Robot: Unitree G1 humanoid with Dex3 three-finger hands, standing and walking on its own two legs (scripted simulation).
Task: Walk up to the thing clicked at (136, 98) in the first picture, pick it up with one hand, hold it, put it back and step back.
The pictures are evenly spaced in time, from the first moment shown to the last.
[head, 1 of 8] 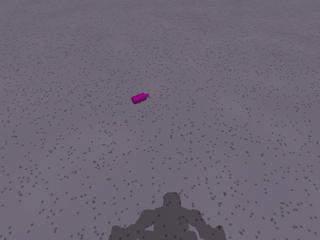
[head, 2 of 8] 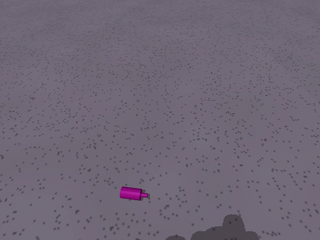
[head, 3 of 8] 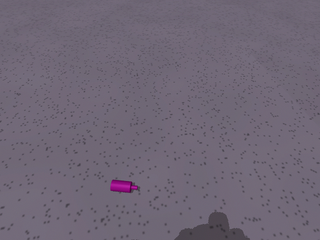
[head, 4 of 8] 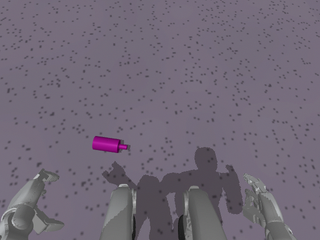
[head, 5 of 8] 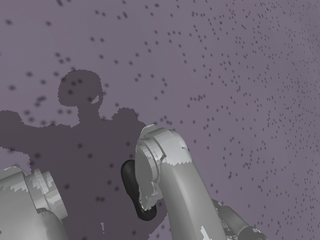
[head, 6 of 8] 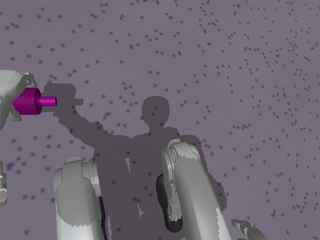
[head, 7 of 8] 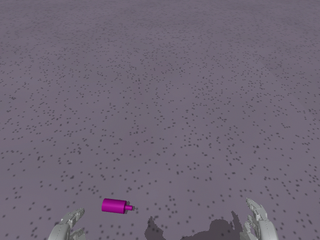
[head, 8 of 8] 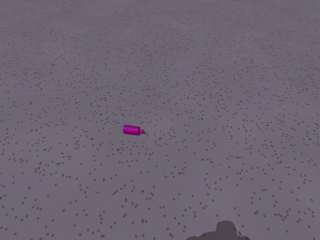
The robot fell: no
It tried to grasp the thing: yes
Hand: left
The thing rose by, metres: 0.68
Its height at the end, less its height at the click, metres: +0.00
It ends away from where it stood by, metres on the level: 0.02
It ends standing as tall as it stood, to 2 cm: yes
